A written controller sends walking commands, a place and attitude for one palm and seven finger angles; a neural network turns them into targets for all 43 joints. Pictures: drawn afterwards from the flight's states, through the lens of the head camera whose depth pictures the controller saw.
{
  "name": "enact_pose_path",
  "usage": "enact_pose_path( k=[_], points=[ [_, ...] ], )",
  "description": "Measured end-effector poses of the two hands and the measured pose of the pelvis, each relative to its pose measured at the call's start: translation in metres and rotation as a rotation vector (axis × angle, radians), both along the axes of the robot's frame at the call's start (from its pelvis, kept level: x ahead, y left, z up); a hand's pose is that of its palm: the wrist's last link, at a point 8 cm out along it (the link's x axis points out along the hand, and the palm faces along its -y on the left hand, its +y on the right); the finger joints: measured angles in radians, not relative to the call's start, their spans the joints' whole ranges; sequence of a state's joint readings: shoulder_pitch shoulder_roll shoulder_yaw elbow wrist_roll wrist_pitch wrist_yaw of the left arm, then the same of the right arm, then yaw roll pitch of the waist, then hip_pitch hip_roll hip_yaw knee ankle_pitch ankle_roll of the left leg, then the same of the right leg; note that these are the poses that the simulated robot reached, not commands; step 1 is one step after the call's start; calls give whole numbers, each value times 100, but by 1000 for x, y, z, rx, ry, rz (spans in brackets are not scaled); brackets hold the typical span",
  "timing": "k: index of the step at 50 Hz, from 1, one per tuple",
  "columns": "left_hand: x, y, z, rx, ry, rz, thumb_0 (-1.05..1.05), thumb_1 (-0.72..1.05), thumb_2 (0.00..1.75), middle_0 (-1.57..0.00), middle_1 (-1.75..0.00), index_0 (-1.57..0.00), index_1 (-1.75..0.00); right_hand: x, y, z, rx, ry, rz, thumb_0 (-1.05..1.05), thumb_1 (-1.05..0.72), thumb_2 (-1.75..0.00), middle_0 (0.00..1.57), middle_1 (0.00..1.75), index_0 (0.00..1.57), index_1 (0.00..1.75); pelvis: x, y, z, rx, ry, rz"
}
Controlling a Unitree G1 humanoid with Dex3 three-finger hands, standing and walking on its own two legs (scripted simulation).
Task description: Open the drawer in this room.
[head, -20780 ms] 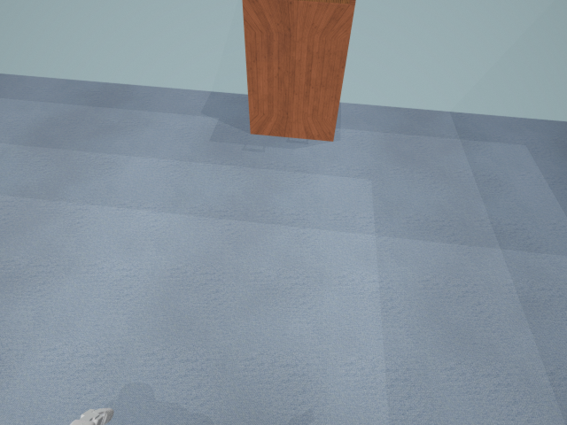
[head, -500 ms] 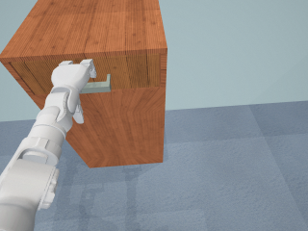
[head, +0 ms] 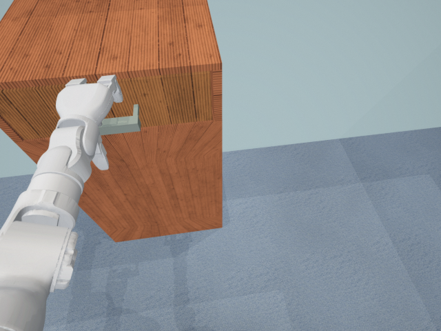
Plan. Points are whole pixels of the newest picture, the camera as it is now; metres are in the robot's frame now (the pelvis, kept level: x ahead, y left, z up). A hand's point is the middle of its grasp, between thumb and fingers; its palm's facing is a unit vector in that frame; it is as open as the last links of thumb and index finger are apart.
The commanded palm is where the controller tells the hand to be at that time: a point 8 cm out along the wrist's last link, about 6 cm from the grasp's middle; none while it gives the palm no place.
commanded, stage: move the hooked fingers above the handle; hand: left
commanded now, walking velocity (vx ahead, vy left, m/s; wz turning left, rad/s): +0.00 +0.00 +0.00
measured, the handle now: (109, 118) +0.54 +0.22 +0.05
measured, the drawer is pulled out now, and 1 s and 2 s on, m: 0.00 0.00 0.00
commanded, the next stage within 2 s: lower the fingers behind the handle in 0.26 s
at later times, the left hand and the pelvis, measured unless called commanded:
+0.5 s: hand (96, 126) +0.48 +0.22 +0.09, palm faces -0.04 -0.02 -1.00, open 13.9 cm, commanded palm +0.46 +0.22 +0.15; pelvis +0.00 +0.00 +0.00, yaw +1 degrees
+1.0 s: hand (101, 138) +0.48 +0.22 +0.06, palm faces -0.05 -0.02 -1.00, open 13.9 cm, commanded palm +0.46 +0.22 +0.12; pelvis -0.01 +0.00 +0.00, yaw +0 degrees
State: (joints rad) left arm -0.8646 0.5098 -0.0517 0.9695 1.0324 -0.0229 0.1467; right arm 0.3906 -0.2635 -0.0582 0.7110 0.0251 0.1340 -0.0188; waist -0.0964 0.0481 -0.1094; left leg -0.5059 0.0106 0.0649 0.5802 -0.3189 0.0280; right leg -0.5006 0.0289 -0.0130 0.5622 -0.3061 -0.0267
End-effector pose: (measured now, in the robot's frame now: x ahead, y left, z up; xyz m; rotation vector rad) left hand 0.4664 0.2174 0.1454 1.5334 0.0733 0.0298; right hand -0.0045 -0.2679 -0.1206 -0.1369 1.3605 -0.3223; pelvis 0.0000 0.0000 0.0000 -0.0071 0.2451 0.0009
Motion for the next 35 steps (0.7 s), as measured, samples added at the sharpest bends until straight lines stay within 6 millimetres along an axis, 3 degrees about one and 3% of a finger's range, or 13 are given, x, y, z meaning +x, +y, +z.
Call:
enact_pose_path(
  k=[11,17,23,35],
  points=[
    [-7,3,7,17,15,60,0,-49,30,-32,-120,-31,-120,53,4,0,16,-129,60,0,-91,-90,20,30,20,30,-1,1,1,2,-19,13],
    [-7,1,5,14,29,34,0,-49,30,-32,-121,-31,-120,67,4,3,3,-169,84,0,-91,-90,20,30,20,30,-2,-1,0,3,-22,18],
    [-5,2,4,21,11,31,0,-49,30,-32,-121,-31,-120,60,2,1,0,-146,85,0,-91,-90,20,30,20,30,-2,-1,-1,3,-10,20],
    [-4,-2,-18,5,24,16,0,-49,30,-32,-120,-31,-120,20,-1,-3,-1,-39,30,0,-91,-90,20,30,20,30,-1,-2,-3,1,8,7]
  ],
)
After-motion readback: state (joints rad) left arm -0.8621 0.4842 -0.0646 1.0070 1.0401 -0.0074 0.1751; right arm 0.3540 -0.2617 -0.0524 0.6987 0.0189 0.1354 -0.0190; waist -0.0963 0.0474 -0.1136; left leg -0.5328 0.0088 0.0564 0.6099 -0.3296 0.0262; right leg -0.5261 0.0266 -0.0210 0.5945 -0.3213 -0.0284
